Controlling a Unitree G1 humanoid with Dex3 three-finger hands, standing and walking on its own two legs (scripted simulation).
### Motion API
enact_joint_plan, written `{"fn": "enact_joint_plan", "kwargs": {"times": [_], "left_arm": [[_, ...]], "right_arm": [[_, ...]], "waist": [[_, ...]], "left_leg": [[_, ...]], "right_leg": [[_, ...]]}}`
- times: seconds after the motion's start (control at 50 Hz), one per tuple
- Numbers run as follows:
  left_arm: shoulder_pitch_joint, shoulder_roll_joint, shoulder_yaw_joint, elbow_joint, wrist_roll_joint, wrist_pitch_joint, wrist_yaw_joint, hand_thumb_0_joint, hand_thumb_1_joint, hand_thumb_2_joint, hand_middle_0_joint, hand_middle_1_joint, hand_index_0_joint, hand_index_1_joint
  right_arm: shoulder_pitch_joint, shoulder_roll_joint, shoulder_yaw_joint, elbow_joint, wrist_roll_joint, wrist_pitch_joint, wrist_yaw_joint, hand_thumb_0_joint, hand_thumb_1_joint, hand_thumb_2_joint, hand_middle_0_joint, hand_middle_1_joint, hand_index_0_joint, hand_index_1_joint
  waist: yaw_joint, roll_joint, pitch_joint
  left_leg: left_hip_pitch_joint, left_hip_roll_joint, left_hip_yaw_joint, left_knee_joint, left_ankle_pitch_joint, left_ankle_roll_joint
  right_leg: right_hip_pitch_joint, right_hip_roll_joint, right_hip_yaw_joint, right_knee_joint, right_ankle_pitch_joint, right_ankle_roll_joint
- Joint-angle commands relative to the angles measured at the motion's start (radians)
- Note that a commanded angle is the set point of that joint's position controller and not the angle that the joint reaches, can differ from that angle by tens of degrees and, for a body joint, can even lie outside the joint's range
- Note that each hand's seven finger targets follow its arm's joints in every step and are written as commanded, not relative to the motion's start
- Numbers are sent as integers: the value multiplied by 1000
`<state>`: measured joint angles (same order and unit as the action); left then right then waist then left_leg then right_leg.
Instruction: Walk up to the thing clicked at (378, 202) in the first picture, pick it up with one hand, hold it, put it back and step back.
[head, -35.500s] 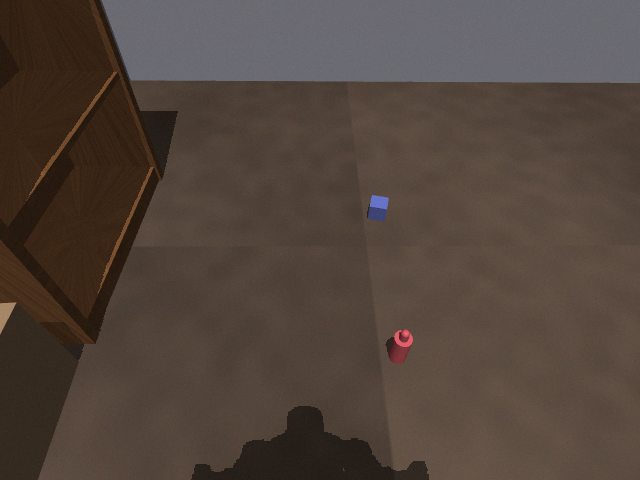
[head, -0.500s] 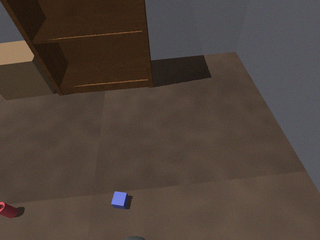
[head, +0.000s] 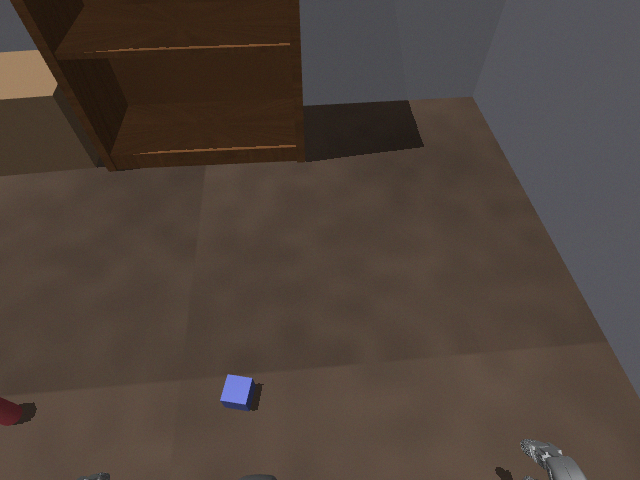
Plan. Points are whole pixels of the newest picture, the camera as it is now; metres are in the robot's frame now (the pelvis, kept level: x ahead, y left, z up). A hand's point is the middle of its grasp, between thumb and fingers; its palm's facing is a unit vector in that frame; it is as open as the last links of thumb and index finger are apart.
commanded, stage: walk up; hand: left
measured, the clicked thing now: (238, 392) +0.42 +0.25 -0.73
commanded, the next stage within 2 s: none
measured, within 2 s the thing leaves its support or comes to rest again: neither
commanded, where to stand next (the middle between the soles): +0.04 +0.01 m, yaw -1 degrees
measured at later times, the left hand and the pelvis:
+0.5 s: hand out of the picture +0.07 +0.26 -0.14, palm faces -0.02 -0.94 -0.33, open 7.4 cm; pelvis -0.01 +0.01 +0.02, yaw -1 degrees
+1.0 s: hand out of the picture +0.07 +0.25 -0.13, palm faces -0.01 -0.94 -0.35, open 7.4 cm; pelvis +0.00 +0.00 +0.02, yaw +0 degrees
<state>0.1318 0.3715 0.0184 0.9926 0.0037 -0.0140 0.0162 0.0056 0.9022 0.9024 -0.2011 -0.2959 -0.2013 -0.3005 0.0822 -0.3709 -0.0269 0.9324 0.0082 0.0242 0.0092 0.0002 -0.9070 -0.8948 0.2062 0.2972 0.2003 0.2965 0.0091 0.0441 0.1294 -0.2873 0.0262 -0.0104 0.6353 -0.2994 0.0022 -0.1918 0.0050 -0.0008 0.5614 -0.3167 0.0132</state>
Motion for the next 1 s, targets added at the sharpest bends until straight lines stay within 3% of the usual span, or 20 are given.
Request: {"fn": "enact_joint_plan", "kwargs": {"times": [0.0,0.02,0.04,0.1,0.22,0.32,0.52,0.76,0.94,0.96,0.98], "left_arm": [[-86,240,41,-74,-1,-23,3,0,900,900,-200,-300,-200,-300],[-66,214,34,-56,-7,-20,0,0,900,900,-200,-300,-200,-300],[-42,204,33,-35,-7,-19,-1,0,900,900,-200,-300,-200,-300],[-52,213,33,-13,-3,-25,-7,0,900,900,-200,-300,-200,-300],[-53,209,28,19,-7,-23,-8,0,900,900,-200,-300,-200,-300],[-43,198,26,49,-2,-14,-9,0,900,900,-200,-300,-200,-300],[-40,196,28,80,7,-17,-11,0,900,900,-200,-300,-200,-300],[-49,193,31,82,5,-24,-8,0,900,900,-200,-300,-200,-300],[-49,194,32,81,3,-20,-5,0,900,900,-200,-300,-200,-300],[-40,269,63,68,-8,-17,17,0,900,900,-200,-300,-200,-300],[-9,271,67,61,-14,-14,28,0,900,900,-200,-300,-200,-300]], "right_arm": [[37,-204,-52,-15,-7,-23,-12,0,-900,-900,200,300,200,300],[-28,-219,-50,-15,-6,-32,-6,0,-900,-900,200,300,200,300],[-56,-213,-45,-15,-3,-35,-2,0,-900,-900,200,300,200,300],[-48,-194,-33,11,-4,-38,2,0,-900,-900,200,300,200,300],[-59,-190,-28,64,-6,-44,2,0,-900,-900,200,300,200,300],[-75,-195,-30,89,-12,-43,2,0,-900,-900,200,300,200,300],[-62,-190,-33,113,-15,-43,2,0,-900,-900,200,300,200,300],[-31,-185,-30,133,-8,-43,0,0,-900,-900,200,300,200,300],[-35,-184,-30,138,-9,-40,-2,0,-900,-900,200,300,200,300],[-51,-261,-64,125,-24,-9,3,0,-900,-900,200,300,200,300],[-44,-235,-63,110,-18,2,3,0,-900,-900,200,300,200,300]], "waist": [[-46,-111,-150],[-14,-79,-137],[1,-83,-131],[-7,-98,-124],[3,-41,-162],[6,-5,-135],[-5,-11,-111],[-14,-51,-145],[-10,-51,-146],[2,6,-60],[6,-19,-107]], "left_leg": [[196,75,-115,-188,161,40],[179,106,-142,-215,232,58],[152,122,-153,-220,230,74],[150,91,-112,-253,199,52],[199,90,-99,-314,221,35],[147,110,-130,-393,69,36],[122,103,-131,-416,-3,27],[180,93,-104,-354,179,22],[192,93,-98,-348,230,21],[133,73,-88,-247,422,21],[149,67,-68,-201,472,22]], "right_leg": [[-90,-186,167,-110,270,-98],[-70,-120,104,-122,213,-57],[-38,-103,81,-142,181,-48],[2,-128,124,-194,187,-54],[47,-128,108,-238,216,-43],[58,-108,85,-256,137,-39],[39,-110,91,-291,122,-37],[34,-127,100,-305,193,-36],[39,-128,98,-298,237,-33],[-3,-158,111,-212,470,-43],[19,-171,106,-180,557,-55]]}}
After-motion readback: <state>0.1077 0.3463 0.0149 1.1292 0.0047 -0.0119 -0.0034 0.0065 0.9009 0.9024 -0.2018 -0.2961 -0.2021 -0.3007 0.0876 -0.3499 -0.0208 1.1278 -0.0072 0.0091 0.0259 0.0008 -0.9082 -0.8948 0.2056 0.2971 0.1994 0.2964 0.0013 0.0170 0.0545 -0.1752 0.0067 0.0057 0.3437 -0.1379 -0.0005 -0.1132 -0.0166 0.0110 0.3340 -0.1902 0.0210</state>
